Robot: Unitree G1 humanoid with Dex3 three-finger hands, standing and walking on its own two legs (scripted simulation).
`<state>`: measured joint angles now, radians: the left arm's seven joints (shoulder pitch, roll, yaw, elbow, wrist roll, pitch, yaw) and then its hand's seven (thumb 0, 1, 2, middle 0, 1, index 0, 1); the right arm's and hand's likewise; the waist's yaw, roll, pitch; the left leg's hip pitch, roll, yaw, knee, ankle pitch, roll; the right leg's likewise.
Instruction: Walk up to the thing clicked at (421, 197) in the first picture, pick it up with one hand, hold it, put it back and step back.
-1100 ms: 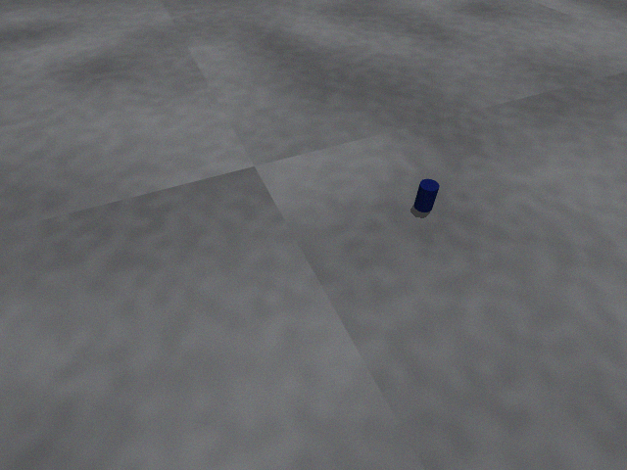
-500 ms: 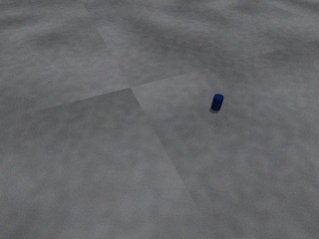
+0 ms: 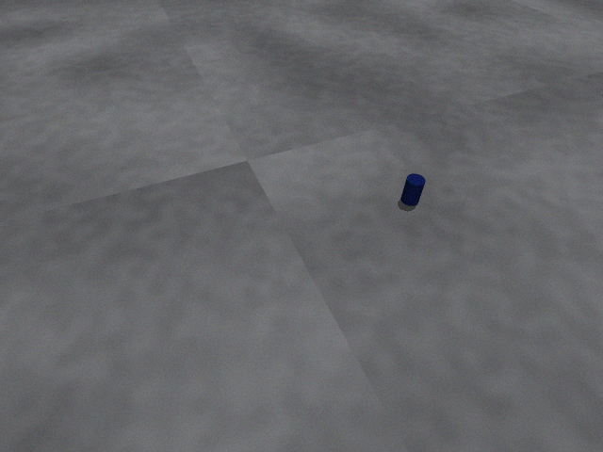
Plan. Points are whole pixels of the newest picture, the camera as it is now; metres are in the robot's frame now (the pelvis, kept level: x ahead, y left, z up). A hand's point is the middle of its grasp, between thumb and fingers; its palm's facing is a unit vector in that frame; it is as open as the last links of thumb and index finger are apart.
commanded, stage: stand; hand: left
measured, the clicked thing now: (412, 190) +1.41 -0.51 -0.72
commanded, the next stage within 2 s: walk up in 0.02 s
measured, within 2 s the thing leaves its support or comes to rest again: neither
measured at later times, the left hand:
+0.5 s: hand (204, 422) +0.22 +0.16 -0.14, palm faces -0.19 -0.90 -0.39, open 7.4 cm
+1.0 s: hand (304, 250) +0.55 +0.02 -0.14, palm faces -0.48 -0.80 -0.37, open 7.4 cm
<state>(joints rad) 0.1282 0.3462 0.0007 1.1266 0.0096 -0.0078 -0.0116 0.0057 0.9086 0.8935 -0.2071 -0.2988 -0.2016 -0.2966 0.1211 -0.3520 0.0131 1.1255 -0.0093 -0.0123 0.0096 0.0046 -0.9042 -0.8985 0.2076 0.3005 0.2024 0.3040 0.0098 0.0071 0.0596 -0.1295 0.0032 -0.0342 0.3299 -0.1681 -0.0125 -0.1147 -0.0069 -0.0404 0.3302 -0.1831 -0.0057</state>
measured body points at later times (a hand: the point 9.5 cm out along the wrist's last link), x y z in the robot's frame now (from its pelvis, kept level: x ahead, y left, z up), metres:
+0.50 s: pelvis +0.11 -0.11 -0.02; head +0.12 -0.13 +0.43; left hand +0.23 +0.21 -0.12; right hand +0.13 -0.46 -0.14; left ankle +0.12 +0.02 -0.69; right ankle +0.11 -0.22 -0.75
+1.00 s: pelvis +0.33 -0.19 -0.01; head +0.36 -0.20 +0.44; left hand +0.58 +0.06 -0.11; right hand +0.22 -0.50 -0.12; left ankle +0.34 -0.05 -0.75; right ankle +0.39 -0.37 -0.72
